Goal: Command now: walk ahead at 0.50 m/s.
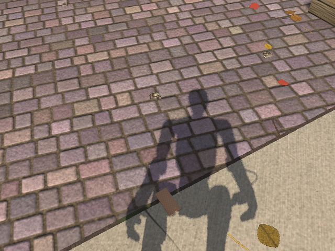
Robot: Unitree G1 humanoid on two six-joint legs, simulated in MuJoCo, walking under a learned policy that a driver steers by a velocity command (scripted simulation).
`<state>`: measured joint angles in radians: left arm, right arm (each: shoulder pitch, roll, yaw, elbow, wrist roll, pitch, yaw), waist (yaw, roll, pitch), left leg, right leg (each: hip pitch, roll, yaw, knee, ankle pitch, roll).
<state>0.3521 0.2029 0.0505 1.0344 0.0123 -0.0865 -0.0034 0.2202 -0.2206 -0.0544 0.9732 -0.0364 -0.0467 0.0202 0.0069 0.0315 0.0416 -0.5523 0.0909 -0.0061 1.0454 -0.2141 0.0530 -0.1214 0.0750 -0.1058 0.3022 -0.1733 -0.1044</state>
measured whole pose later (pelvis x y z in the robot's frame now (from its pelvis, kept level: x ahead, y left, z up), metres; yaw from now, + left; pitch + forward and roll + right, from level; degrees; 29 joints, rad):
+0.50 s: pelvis +0.27 +0.06 +0.00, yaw +0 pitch -1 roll +0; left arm 0.27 0.22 0.06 0.99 0.03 -0.06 -0.01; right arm 0.27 -0.21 -0.06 1.01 -0.01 -0.08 0.00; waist 0.01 -0.03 0.05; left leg -0.20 -0.06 0.11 0.36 -0.16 0.10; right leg -0.45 -0.05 0.00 1.11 -0.29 -0.07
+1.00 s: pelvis +0.53 +0.00 -0.01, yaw +0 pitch +0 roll +1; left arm 0.15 0.21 0.05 0.95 0.02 -0.08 0.00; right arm 0.33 -0.20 -0.05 1.04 -0.01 -0.07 -0.02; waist -0.02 0.02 0.08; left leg -0.32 -0.02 0.00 1.16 -0.40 0.05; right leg -0.32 0.03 -0.11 0.47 -0.15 -0.08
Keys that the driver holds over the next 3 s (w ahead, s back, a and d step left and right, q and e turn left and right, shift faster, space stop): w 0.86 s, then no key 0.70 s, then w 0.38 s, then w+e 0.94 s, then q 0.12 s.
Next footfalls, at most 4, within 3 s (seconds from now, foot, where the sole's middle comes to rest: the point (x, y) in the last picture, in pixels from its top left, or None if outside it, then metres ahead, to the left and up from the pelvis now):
0.32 left None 0.34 0.12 -0.78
0.88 right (197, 218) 0.64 -0.07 -0.78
1.32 left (153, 205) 0.70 0.12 -0.78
2.06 left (144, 165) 0.91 0.17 -0.78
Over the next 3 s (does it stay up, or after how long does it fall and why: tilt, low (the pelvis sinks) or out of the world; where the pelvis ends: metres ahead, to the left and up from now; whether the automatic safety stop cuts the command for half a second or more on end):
stays up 1.23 -0.05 0.00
